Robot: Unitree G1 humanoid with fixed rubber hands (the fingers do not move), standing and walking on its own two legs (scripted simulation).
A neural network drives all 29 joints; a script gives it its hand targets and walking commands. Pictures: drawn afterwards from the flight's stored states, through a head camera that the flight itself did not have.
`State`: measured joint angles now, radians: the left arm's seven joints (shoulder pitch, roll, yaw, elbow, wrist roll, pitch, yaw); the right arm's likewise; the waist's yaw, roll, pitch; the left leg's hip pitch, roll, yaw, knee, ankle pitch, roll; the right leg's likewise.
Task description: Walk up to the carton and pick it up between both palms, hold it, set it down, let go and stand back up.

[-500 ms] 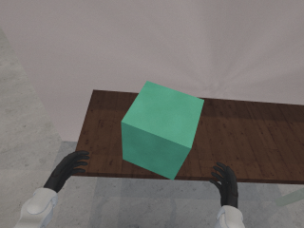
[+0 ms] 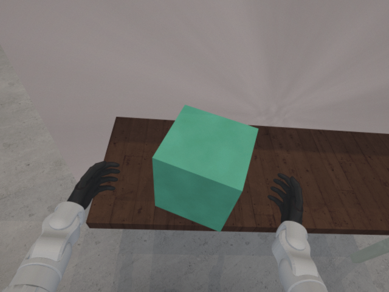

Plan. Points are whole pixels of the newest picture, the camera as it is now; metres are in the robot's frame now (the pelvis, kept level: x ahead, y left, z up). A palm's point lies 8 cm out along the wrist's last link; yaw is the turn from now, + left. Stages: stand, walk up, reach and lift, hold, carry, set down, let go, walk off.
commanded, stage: reach and lift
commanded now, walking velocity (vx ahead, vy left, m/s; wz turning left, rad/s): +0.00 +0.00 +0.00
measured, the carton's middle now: (203, 170) +0.45 -0.03 -0.09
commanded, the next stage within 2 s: none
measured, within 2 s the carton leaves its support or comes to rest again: neither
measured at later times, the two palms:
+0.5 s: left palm (104, 156) +0.39 +0.21 +0.04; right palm (291, 185) +0.33 -0.20 +0.05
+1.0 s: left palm (120, 138) +0.42 +0.18 +0.06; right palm (293, 170) +0.36 -0.21 +0.06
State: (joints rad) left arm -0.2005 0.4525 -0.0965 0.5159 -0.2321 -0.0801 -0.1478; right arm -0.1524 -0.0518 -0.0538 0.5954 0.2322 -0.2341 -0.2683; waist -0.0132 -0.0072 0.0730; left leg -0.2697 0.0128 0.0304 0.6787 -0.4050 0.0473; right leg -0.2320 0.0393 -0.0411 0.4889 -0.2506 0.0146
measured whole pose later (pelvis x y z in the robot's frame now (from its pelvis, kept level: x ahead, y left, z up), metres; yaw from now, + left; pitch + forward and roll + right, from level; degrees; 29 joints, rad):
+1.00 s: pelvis +0.00 -0.01 +0.00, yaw +0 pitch +3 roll -4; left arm -0.80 0.39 -0.18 1.25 -0.24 -0.17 -0.09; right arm -0.71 -0.05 -0.12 1.12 0.21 -0.14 -0.23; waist -0.13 -0.01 -0.02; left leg -0.34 0.01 0.03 0.68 -0.39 0.05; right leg -0.32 0.04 -0.04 0.51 -0.25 0.02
